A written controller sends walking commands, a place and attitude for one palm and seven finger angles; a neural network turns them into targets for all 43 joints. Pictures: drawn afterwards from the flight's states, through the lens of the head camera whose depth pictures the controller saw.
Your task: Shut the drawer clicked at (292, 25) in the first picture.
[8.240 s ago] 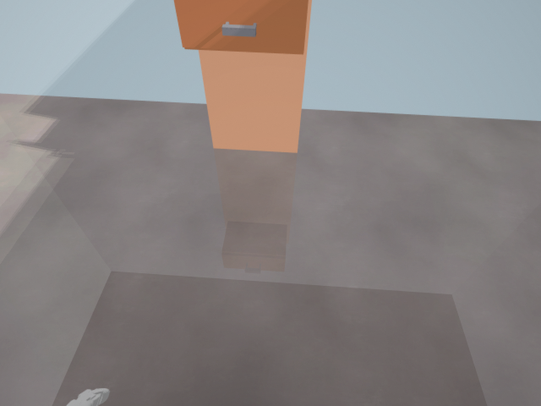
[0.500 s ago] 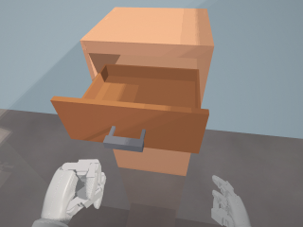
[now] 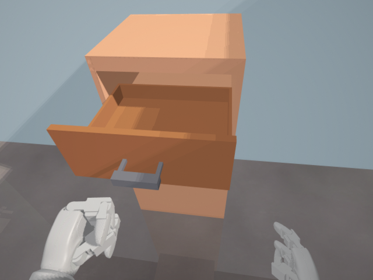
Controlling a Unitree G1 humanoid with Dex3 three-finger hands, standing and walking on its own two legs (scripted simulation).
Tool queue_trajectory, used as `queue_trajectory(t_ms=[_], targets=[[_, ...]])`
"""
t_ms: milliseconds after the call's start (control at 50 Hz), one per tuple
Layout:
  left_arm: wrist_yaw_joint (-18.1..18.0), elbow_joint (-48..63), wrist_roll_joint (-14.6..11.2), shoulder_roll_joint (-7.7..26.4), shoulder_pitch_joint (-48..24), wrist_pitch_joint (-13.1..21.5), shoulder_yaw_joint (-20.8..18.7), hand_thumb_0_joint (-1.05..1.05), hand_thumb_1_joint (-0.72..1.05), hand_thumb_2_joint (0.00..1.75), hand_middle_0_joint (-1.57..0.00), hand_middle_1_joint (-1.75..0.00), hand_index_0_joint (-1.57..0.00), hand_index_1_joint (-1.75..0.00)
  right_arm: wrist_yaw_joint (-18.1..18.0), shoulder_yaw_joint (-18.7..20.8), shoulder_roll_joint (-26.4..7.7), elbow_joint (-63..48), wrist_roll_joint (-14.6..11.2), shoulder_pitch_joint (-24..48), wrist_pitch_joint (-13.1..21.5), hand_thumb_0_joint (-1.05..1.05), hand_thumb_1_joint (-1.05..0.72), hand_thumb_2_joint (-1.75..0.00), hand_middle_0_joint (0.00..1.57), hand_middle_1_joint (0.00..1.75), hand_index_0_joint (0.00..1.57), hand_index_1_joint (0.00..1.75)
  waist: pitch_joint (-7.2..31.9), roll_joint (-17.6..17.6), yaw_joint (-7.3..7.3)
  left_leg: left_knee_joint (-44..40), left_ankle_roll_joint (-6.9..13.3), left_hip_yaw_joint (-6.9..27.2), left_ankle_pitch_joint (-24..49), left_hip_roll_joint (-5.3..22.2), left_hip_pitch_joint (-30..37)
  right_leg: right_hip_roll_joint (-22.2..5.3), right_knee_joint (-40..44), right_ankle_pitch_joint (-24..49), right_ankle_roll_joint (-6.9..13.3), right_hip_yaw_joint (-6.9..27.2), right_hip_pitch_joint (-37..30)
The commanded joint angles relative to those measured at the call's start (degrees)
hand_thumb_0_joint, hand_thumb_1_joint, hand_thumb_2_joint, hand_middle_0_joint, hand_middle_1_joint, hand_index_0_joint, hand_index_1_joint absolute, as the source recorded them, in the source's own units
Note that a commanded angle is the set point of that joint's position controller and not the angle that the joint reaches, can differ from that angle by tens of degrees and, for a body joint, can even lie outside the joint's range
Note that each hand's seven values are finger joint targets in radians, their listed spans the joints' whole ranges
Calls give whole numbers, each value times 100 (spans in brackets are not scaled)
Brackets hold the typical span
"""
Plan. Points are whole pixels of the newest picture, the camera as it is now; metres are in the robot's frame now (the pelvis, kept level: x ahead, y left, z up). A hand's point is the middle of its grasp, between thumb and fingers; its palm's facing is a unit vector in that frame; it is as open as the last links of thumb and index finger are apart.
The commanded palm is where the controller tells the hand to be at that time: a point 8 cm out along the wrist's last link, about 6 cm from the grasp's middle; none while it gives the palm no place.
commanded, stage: bring the fist close to the handle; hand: left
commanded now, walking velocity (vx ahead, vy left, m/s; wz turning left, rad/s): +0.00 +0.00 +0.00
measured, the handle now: (139, 172) +0.35 +0.15 +0.05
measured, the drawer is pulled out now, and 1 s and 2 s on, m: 0.29 0.29 0.28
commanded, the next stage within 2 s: push the drawer shut in 1.40 s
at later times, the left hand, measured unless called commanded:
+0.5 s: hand (124, 223) +0.20 +0.13 +0.10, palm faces -0.05 -1.00 -0.05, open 3.2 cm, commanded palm +0.17 +0.18 +0.10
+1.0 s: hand (139, 218) +0.23 +0.12 +0.05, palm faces -0.07 -1.00 -0.03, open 3.2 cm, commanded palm +0.22 +0.17 +0.05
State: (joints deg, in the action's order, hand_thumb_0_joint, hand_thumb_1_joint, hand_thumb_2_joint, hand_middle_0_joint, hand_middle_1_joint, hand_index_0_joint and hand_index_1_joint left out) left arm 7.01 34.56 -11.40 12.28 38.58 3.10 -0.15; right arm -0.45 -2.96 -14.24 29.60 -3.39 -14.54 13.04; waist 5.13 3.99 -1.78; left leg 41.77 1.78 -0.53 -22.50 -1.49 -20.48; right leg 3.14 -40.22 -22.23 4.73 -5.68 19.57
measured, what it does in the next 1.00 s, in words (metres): stands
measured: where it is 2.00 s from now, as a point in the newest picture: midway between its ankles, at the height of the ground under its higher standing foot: outside the picture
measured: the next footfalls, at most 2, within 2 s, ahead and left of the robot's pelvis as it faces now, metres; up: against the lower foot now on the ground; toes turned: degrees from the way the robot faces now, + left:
none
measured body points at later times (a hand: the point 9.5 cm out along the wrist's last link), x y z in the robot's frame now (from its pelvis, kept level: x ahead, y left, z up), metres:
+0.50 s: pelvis +0.01 +0.00 +0.00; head +0.01 -0.03 +0.45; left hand +0.20 +0.19 +0.10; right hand +0.19 -0.23 -0.07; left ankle -0.01 +0.10 -0.72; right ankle -0.01 -0.06 -0.72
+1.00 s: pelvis +0.00 +0.02 -0.02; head +0.03 +0.00 +0.43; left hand +0.23 +0.18 +0.06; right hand +0.17 -0.21 -0.10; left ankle -0.01 +0.10 -0.72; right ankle -0.01 -0.06 -0.72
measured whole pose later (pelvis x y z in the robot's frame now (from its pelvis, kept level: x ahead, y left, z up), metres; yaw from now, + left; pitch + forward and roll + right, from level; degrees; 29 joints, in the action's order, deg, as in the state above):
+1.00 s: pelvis +0.00 +0.02 -0.02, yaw -1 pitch +9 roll +0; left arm 1.8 8.2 -6.6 7.4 21.0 15.4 5.0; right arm 1.3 -2.6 -14.2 28.0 -0.9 -14.7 9.4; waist 5.4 2.5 0.8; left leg 50.6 3.1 -2.1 -25.9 -2.3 -33.6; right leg 1.9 -50.0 -25.6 3.7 -4.7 33.3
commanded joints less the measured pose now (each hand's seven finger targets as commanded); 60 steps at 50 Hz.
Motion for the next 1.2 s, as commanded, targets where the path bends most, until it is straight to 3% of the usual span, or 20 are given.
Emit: queue_trajectory(t_ms=[0, 20, 60, 100, 140, 180, 240, 360, 400, 440, 500, 540, 640, 700, 940, 960, 1060, 1120, 1140, 1180], targets=[[131, 947, -277, 410, -330, 434, -520, 0, 90, 90, -140, -160, -140, -160, -112, 215, -469, -930, -51, 842, 458, 0, -90, -90, 20, 30, 20, 30, 30, -703, 46, -389, 87, 228, 912, 100, -135, -600, 1213, 1061, -575, 980, -170], [178, 761, -321, 425, -313, 442, -617, 0, 90, 90, -140, -160, -140, -160, -132, 225, -481, -880, -48, 820, 468, 0, -90, -90, 20, 30, 20, 30, 59, -840, 49, -354, 83, 232, 941, 99, -151, -629, 1247, 1265, -634, 1053, -217], [265, 693, -322, 399, -439, 506, -565, 0, 90, 90, -140, -160, -140, -160, -128, 227, -507, -840, -54, 814, 511, 0, -90, -90, 20, 30, 20, 30, 94, -505, 59, -373, 71, 206, 975, 71, -101, -647, 1224, 1339, -633, 1057, -231], [317, 482, -328, 322, -473, 554, -499, 0, 90, 90, -140, -160, -140, -160, -122, 234, -514, -801, -44, 766, 546, 0, -90, -90, 20, 30, 20, 30, 77, -581, 78, -352, 71, 205, 1005, 68, -117, -666, 1215, 1465, -674, 1060, -227], [325, 442, -298, 346, -774, 638, -409, 0, 90, 90, -140, -160, -140, -160, -124, 241, -544, -790, -34, 761, 584, 0, -90, -90, 20, 30, 20, 30, -10, -522, 128, -361, 75, 234, 959, 56, -124, -637, 1196, 1309, -640, 1013, -115], [281, 232, -259, 475, -912, 715, -569, 0, 90, 90, -140, -160, -140, -160, -146, 253, -557, -766, -2, 716, 583, 0, -90, -90, 20, 30, 20, 30, 60, -757, 117, -362, 79, 255, 891, 43, -212, -655, 1218, 1169, -655, 1084, -144], [225, 100, -230, 508, -1113, 847, -630, 0, 90, 90, -140, -160, -140, -160, -150, 265, -555, -761, 11, 723, 566, 0, -90, -90, 20, 30, 20, 30, 198, -575, 94, -334, 65, 231, 910, 29, -210, -660, 1174, 1171, -643, 1112, -189], [256, -419, -212, 305, -1121, 1009, -515, 0, 90, 90, -140, -160, -140, -160, -122, 284, -574, -721, 34, 635, 521, 0, -90, -90, 20, 30, 20, 30, 424, -640, 112, -337, 59, 225, 1186, 38, -225, -634, 936, 1891, -643, 996, -313], [268, -334, -193, 177, -1077, 1061, -340, 0, 90, 90, -140, -160, -140, -160, -88, 295, -570, -788, 39, 606, 535, 0, -90, -90, 20, 30, 20, 30, 601, -434, 109, -327, 63, 205, 1363, 32, -134, -597, 768, 2177, -599, 858, -315], [203, -539, -140, 348, -1043, 1095, -516, 0, 90, 90, -140, -160, -140, -160, -86, 321, -586, -729, 61, 604, 493, 0, -90, -90, 20, 30, 20, 30, 548, -553, 114, -292, 58, 216, 1402, 44, -241, -587, 722, 2292, -605, 855, -286], [156, -589, -94, 142, -1235, 1206, -264, 0, 90, 90, -140, -160, -140, -160, -64, 306, -585, -803, 82, 580, 441, 0, -90, -90, 20, 30, 20, 30, 415, -547, 193, -294, 57, 196, 1299, 36, -314, -523, 639, 1970, -542, 747, -55], [51, -673, -59, 248, -1464, 1290, -335, 0, 90, 90, -140, -160, -140, -160, -67, 318, -607, -775, 98, 591, 427, 0, -90, -90, 20, 30, 20, 30, 325, -537, 211, -265, 55, 220, 1161, 51, -376, -466, 629, 1522, -480, 723, 141], [-88, -734, 68, -17, -1590, 1482, 44, 0, 90, 90, -140, -160, -140, -160, -4, 330, -622, -865, 122, 513, 406, 0, -90, -90, 20, 30, 20, 30, 613, -263, 255, -181, 50, 268, 1287, 82, -256, -354, 294, 1401, -371, 476, 433], [-158, -906, 139, -173, -1666, 1494, 235, 0, 90, 90, -140, -160, -140, -160, 28, 344, -639, -921, 147, 436, 332, 0, -90, -90, 20, 30, 20, 30, 737, -458, 301, -82, 37, 290, 1285, 88, -371, -333, 128, 1415, -376, 430, 561], [-586, -1455, 450, -146, -2349, 1652, 261, 0, 90, 90, -140, -160, -140, -160, 105, 359, -643, -1034, 202, 379, -120, 0, -90, -90, 20, 30, 20, 30, 921, -464, 336, 241, -33, 344, 1246, 136, -801, -276, -369, 1202, -302, 390, 1021], [-581, -1480, 452, -336, -2464, 1683, 444, 0, 90, 90, -140, -160, -140, -160, 114, 352, -625, -1053, 213, 394, -137, 0, -90, -90, 20, 30, 20, 30, 947, -378, 355, 274, -36, 347, 1240, 126, -806, -276, -414, 1189, -299, 382, 1079], [-636, -1397, 438, -173, -2512, 1708, 322, 0, 90, 90, -140, -160, -140, -160, 109, 378, -631, -1119, 209, 326, -246, 0, -90, -90, 20, 30, 20, 30, 1383, -398, 272, 317, -34, 357, 1409, 143, -738, -276, -483, 1348, -291, 424, 887], [-637, -1465, 382, -217, -2381, 1653, 327, 0, 90, 90, -140, -160, -140, -160, 106, 367, -613, -1156, 182, 332, -309, 0, -90, -90, 20, 30, 20, 30, 1236, -468, 275, 307, -31, 312, 1364, 145, -830, -274, -425, 1418, -310, 454, 840], [-632, -1566, 387, -172, -2326, 1623, 318, 0, 90, 90, -140, -160, -140, -160, 102, 355, -641, -1150, 185, 314, -342, 0, -90, -90, 20, 30, 20, 30, 1179, -665, 298, 312, -2, 303, 1291, 135, -957, -277, -390, 1405, -326, 485, 788], [-635, -1586, 396, -192, -2451, 1600, 313, 0, 90, 90, -140, -160, -140, -160, 93, 352, -636, -1149, 174, 351, -383, 0, -90, -90, 20, 30, 20, 30, 1056, -584, 330, 300, -4, 292, 1174, 127, -990, -286, -368, 1327, -331, 485, 855]])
